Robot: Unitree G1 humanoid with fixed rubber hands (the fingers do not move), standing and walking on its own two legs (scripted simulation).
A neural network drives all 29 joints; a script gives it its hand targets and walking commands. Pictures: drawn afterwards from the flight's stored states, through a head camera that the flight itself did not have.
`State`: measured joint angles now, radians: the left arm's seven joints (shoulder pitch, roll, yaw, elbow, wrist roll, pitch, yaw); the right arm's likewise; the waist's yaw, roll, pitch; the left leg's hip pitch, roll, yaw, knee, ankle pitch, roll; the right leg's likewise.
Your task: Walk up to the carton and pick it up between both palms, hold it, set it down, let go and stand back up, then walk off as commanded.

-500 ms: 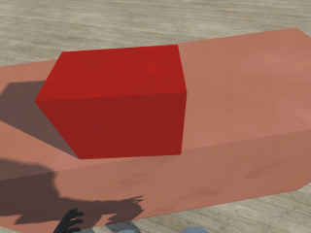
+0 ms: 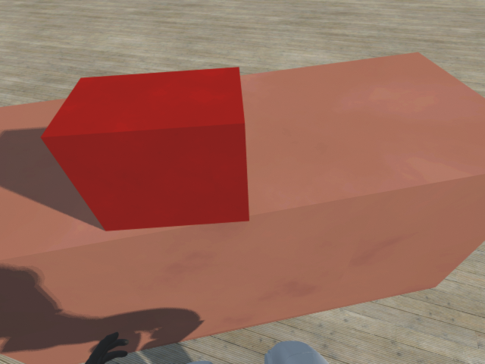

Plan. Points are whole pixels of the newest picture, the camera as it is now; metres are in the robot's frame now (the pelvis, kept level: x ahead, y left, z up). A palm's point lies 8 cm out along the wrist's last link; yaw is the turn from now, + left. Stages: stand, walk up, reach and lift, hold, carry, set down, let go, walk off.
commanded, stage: walk up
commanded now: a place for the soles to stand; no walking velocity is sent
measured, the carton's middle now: (169, 152) +0.47 +0.13 +0.10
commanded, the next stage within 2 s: none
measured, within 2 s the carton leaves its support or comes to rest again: neither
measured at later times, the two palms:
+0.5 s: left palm out of the picture +0.00 +0.28 -0.07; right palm out of the picture -0.02 -0.31 -0.11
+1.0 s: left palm out of the picture -0.02 +0.32 -0.08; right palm out of the picture +0.03 -0.27 -0.11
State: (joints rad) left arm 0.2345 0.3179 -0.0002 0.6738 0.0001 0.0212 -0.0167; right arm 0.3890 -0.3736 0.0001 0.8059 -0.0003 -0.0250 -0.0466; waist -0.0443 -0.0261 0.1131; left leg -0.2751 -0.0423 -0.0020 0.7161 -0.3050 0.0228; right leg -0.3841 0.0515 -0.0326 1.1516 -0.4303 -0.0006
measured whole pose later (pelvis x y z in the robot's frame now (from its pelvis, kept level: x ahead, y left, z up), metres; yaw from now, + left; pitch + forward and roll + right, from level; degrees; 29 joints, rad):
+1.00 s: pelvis -0.05 +0.03 +0.00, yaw +3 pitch -6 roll -2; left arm 0.35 0.34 0.00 0.74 0.00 -0.07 -0.01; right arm 0.31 -0.43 0.00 0.82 0.00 0.01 0.03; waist 0.04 0.10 0.15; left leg -0.45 0.02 -0.09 1.03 -0.38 0.02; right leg -0.22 0.00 -0.07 0.71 -0.38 -0.03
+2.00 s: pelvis +0.02 -0.04 +0.01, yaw +6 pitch -5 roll +5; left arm 0.31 0.39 0.00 0.74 0.00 -0.02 0.02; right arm 0.31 -0.40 0.00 0.87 0.00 -0.01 -0.03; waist 0.03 0.00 0.17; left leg -0.40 -0.08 -0.09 1.11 -0.40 0.01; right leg -0.35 -0.03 -0.12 0.70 -0.29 -0.03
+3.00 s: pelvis -0.01 +0.08 +0.00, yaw +13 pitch -5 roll -4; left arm 0.26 0.34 0.00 0.77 0.00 -0.01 0.01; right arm 0.36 -0.42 0.00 0.93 0.00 0.00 0.02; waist -0.08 0.05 0.12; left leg -0.37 -0.05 -0.07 0.87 -0.41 0.07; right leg -0.40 -0.04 -0.02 1.02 -0.45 -0.01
